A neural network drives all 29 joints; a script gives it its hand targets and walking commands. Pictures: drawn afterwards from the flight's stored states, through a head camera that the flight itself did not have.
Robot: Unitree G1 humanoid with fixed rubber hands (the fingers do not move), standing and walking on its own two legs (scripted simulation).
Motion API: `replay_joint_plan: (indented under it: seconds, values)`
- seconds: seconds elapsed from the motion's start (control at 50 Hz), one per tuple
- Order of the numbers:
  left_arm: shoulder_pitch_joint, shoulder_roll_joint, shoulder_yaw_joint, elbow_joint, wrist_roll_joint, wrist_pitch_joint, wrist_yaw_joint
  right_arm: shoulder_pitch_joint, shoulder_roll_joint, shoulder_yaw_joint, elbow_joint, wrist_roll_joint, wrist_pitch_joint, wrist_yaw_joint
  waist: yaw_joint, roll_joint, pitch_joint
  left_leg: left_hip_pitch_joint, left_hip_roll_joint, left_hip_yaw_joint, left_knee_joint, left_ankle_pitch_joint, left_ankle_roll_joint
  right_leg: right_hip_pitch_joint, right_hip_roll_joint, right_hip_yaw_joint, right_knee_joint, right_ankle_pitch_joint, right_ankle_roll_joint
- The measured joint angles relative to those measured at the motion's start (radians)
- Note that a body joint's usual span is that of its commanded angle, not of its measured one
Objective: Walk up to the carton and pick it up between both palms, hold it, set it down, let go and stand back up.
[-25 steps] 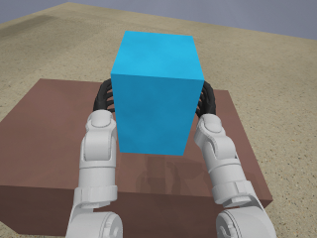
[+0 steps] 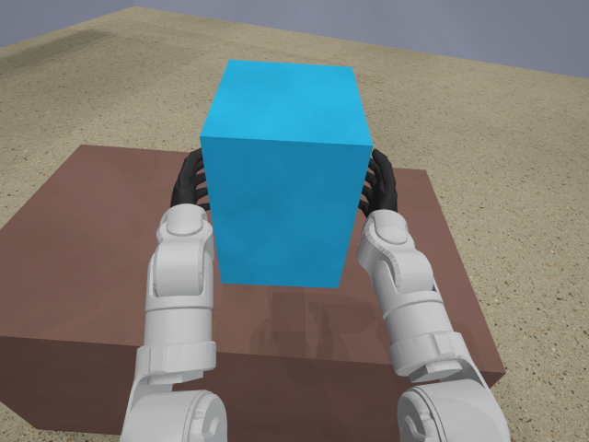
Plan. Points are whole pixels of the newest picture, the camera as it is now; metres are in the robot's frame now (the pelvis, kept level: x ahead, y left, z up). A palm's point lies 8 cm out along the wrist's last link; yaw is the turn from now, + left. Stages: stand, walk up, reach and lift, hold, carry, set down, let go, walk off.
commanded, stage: hold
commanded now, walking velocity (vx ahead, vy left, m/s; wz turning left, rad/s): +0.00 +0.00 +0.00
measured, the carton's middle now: (285, 177) +0.41 +0.01 +0.19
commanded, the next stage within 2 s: none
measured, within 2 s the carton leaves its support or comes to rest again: neither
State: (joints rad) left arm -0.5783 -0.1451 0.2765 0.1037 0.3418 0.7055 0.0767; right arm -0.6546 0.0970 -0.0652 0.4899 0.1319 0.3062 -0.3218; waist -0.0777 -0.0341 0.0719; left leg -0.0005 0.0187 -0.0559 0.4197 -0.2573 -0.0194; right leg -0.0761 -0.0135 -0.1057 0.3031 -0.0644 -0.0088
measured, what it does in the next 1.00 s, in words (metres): stands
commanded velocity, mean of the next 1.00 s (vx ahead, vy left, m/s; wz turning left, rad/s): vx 0.00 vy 0.00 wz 0.00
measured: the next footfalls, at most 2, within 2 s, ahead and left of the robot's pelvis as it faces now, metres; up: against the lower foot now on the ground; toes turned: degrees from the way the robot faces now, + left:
none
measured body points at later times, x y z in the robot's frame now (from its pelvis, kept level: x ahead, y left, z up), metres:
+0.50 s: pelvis +0.00 +0.00 +0.00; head -0.03 +0.02 +0.45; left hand +0.38 +0.13 +0.17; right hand +0.38 -0.13 +0.17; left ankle +0.00 +0.13 -0.74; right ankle +0.08 -0.12 -0.74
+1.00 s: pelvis +0.01 +0.00 +0.00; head -0.03 +0.03 +0.45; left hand +0.38 +0.13 +0.17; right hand +0.38 -0.12 +0.17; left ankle +0.00 +0.13 -0.74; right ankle +0.08 -0.12 -0.74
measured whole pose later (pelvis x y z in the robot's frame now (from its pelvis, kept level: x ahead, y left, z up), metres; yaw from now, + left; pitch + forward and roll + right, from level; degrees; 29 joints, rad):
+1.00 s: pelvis +0.01 +0.00 +0.00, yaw +0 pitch -10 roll -1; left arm -0.55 -0.14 0.25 0.07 0.34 0.71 0.08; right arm -0.63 0.10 -0.05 0.46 0.15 0.29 -0.32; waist -0.09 -0.04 0.08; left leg 0.02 0.02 -0.06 0.42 -0.27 -0.02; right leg -0.05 -0.01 -0.10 0.30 -0.07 0.00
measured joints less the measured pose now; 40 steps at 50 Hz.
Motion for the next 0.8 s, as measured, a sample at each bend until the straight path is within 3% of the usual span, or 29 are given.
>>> replay_joint_plan:
  seconds: [0.3, 0.8]
  values:
    - [-0.033, -0.001, 0.026, 0.056, 0.018, -0.018, -0.01, -0.025, 0.006, -0.024, 0.048, -0.02, -0.014, 0.005, -0.006, -0.001, -0.003, 0.002, -0.001, -0.003, -0.016, 0.011, 0.0, 0.0, -0.001, -0.003, -0.009, 0.006, -0.001]
    - [0.023, -0.001, -0.008, -0.034, 0.004, 0.006, -0.005, 0.022, -0.001, 0.025, -0.03, 0.017, -0.006, -0.01, -0.014, 0.0, 0.011, 0.017, 0.0, 0.0, -0.005, -0.007, 0.004, 0.02, 0.0, 0.001, -0.011, -0.004, 0.007]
